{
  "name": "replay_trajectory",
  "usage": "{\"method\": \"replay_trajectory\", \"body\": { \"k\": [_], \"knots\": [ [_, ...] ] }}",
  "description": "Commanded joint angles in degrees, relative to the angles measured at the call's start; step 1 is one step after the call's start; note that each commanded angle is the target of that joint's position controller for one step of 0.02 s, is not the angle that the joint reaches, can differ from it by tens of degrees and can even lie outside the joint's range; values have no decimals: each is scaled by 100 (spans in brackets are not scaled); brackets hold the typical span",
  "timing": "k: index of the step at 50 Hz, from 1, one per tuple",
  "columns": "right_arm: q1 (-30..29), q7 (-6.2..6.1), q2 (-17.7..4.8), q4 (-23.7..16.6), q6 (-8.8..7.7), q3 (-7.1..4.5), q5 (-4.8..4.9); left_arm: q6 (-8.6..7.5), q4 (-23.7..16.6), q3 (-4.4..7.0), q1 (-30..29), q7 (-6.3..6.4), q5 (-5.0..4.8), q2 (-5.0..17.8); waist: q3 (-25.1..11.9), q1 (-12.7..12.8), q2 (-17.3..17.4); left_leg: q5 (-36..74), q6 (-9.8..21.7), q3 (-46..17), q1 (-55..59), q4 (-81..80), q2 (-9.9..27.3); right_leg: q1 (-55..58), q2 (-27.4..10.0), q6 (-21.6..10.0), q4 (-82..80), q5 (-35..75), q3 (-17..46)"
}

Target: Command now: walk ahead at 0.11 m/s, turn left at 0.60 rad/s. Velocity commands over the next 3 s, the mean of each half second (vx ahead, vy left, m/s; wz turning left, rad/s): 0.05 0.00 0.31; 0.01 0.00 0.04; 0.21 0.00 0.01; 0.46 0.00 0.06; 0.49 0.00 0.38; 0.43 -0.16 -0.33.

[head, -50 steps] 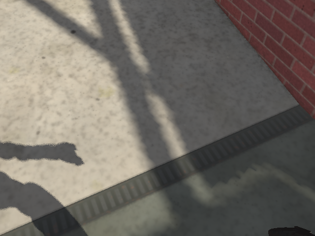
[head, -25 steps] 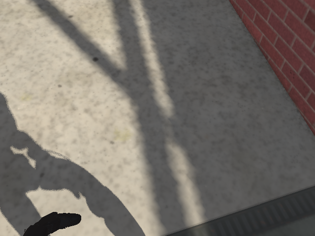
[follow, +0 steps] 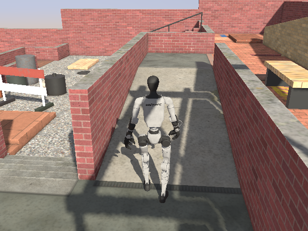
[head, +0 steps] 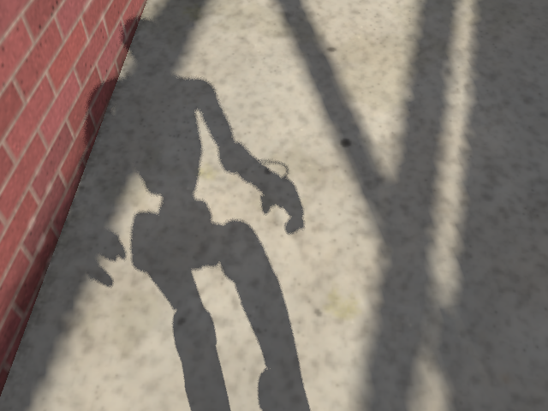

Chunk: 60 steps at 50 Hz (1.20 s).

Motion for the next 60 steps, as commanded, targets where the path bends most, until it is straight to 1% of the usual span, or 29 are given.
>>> {"method": "replay_trajectory", "body": {
  "k": [1,2,3,4,5,6,7,8,10,15,18,20,22,23,24,25,26,27,29,30,31,33,36,40,55,56,58,59,60],
  "knots": [
    [1459,-184,-1036,7,-172,-364,-111,77,-384,251,149,26,18,987,-1434,-769,389,1874,493,-891,2363,-895,419,-873,-816,-115,2642,3185,215],
    [1353,-269,-1760,-131,-101,-546,27,159,-687,99,692,-34,32,372,-1975,-265,1539,4878,1592,-3134,3678,-478,2232,-2643,183,204,4541,-1762,338],
    [1747,-309,-1590,-205,-5,-582,323,287,-655,123,268,6,164,653,-2545,-810,614,3755,1943,-3540,3550,-902,2255,-2801,227,218,4885,-1644,1427],
    [1345,-368,-1335,-206,57,-504,302,333,-714,120,-96,15,108,636,-1831,-657,348,2524,1796,-3049,2971,-1219,2051,-3010,20,193,4797,-1133,1557],
    [895,-409,-941,-225,98,-387,269,326,-703,109,-357,30,94,619,-1141,-505,171,1837,1495,-2612,2260,-1488,1672,-2982,-128,159,4337,-640,1571],
    [641,-444,-737,-216,104,-314,248,346,-691,116,-418,38,131,633,-848,-329,253,1621,1211,-2298,1846,-1611,1333,-2792,-201,151,3950,-354,1593],
    [480,-470,-598,-233,94,-269,237,415,-603,121,-205,35,185,642,-846,-206,382,1643,1074,-1995,1530,-1668,1115,-2426,-182,159,3783,-151,1544],
    [429,-462,-571,-231,70,-245,188,478,-510,114,-33,29,186,597,-969,-151,380,1865,1032,-1795,1354,-1651,1015,-2133,-83,157,3753,-57,1472],
    [481,-430,-644,-161,10,-258,136,534,-461,91,65,15,125,469,-1114,-120,298,1998,1032,-1634,1260,-1648,948,-1909,3,173,3470,-21,1451],
    [641,-410,-653,53,50,-251,75,610,-511,69,-336,64,116,386,-927,-349,564,-147,943,-1863,1203,-1959,926,-1757,61,142,2247,-15,1454],
    [660,-399,-663,182,86,-246,47,580,-483,66,-362,96,81,362,-824,-407,586,-682,880,-2037,1107,-1943,962,-1389,214,40,1564,-154,1374],
    [637,-415,-633,279,106,-228,68,531,-399,49,-201,128,61,293,-763,-344,511,-654,800,-2134,1045,-1828,989,-1006,299,-64,862,-24,1304],
    [670,-471,-538,399,136,-186,160,447,-220,8,172,151,78,160,-670,-140,301,-790,472,-2078,687,-1612,834,-185,336,-232,-618,683,1266],
    [830,-488,-313,451,117,-125,180,367,-237,-4,127,167,161,292,-611,-246,-119,-974,166,-1939,475,-1335,600,4,-218,-327,-1178,628,1963],
    [997,-478,-64,503,111,-74,278,291,-351,15,-107,157,218,630,-586,-414,-830,-1069,-127,-1286,377,-867,-8,-312,-1185,-633,-1687,116,3193],
    [687,-458,-294,503,106,-134,194,253,-359,14,-524,109,176,624,-179,-438,-1043,-1025,-177,-875,1043,-458,-197,-1467,-1507,-917,-1811,301,3370],
    [742,-410,-268,589,94,-128,140,200,-401,-60,-866,97,147,407,-164,-601,-949,-738,-165,-874,1537,-372,-85,-1719,-1290,-859,-1771,420,3066],
    [810,-386,-198,702,80,-108,139,165,-351,-78,-925,102,128,371,-182,-635,-918,-386,-154,-900,1691,-591,-74,-1629,-1023,-687,-1649,516,2747],
    [747,-392,-310,814,19,-105,101,122,-222,-55,-665,127,110,457,-288,-523,-829,375,-196,-1044,1794,-1098,89,-1118,-675,-426,-1312,1282,2372],
    [763,-419,-391,895,-25,-109,113,96,-163,-44,-398,113,93,468,-461,-374,-670,717,-253,-1179,1928,-1181,246,-875,-552,-365,-1173,1731,2275],
    [892,-437,-393,1064,-35,-121,192,93,-51,-33,-146,102,45,442,-604,-290,-465,738,-259,-1223,1913,-1160,251,-632,-447,-329,-1164,1781,2177],
    [956,-465,-272,1256,-38,-90,223,128,73,-27,-175,117,44,405,-519,-320,-381,619,-263,-1228,1771,-1293,250,-436,-415,-320,-1080,1620,2090],
    [921,-510,-244,1490,-13,-72,203,174,221,-38,-165,108,72,308,-364,-268,-160,631,-243,-1286,1763,-1422,293,-497,-371,-331,-1091,1363,2038],
    [952,-540,-224,1766,-12,-53,206,177,443,-40,-150,108,77,274,-317,-256,-51,654,-229,-1320,1794,-1483,343,-475,-333,-332,-1101,1306,2000],
    [1108,-606,-58,2415,13,47,215,172,1172,-155,114,142,80,28,-194,-276,-130,585,-200,-1268,1887,-1514,415,-519,-276,-314,-1164,1251,1954],
    [1159,-607,-7,2448,20,63,211,176,1220,-157,185,139,90,20,-296,-264,-160,154,-184,-1219,1904,-1508,352,-493,-241,-326,-1243,691,1962],
    [1123,-596,-69,2393,44,26,183,236,1264,-37,308,129,100,297,-119,-200,-462,-1203,-71,-905,1422,-972,-7,-588,-248,-518,-1394,-1068,2231],
    [1019,-565,-66,2313,49,9,137,275,1285,13,445,124,97,401,70,-110,-713,-1798,-28,-689,904,-500,-200,-604,-484,-732,-1631,-1990,2661],
    [842,-521,-2,2189,33,14,89,299,1350,56,677,128,85,457,321,-10,-917,-1913,-28,-382,416,104,-300,-623,-900,-1006,-2006,-2702,3195]
  ]
}}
